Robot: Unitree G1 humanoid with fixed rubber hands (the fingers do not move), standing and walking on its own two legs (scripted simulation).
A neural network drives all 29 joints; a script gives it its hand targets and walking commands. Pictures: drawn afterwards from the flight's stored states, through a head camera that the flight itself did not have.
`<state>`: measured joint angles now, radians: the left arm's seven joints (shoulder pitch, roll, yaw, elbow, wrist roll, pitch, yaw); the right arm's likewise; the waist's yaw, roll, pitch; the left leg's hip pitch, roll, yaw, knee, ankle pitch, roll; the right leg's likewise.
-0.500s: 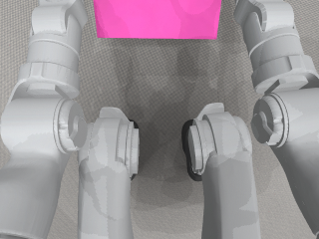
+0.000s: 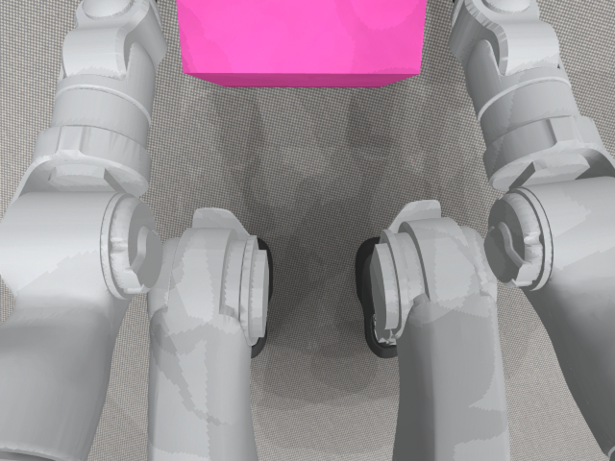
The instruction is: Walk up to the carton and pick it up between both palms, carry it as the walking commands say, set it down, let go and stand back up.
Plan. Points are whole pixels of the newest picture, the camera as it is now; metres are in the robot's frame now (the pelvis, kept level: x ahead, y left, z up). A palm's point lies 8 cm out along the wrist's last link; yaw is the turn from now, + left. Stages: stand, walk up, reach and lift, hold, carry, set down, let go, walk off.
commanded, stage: set down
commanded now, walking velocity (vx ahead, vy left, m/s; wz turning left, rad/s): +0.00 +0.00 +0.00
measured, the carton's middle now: out of the picture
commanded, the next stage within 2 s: none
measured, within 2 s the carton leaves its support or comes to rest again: neither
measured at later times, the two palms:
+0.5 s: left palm out of the picture +0.54 +0.16 -0.17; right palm out of the picture +0.54 -0.15 -0.18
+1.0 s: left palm out of the picture +0.53 +0.18 -0.19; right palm out of the picture +0.51 -0.19 -0.19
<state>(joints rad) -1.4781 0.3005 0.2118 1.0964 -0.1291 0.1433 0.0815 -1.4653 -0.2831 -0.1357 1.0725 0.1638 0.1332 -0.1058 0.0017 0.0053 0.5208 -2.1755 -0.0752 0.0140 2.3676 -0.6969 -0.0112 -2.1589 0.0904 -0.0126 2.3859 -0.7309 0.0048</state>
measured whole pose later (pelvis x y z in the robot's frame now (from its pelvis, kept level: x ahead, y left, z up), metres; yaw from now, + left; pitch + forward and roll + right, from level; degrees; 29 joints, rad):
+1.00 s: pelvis -0.01 +0.01 +0.00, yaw -1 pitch +30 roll +0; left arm -1.46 0.37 0.10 1.14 -0.23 0.09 0.12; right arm -1.42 -0.38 -0.06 1.11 0.24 0.09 -0.10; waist 0.01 0.00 0.52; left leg -2.20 -0.04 0.03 2.35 -0.67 0.02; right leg -2.19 0.05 -0.02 2.36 -0.69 -0.01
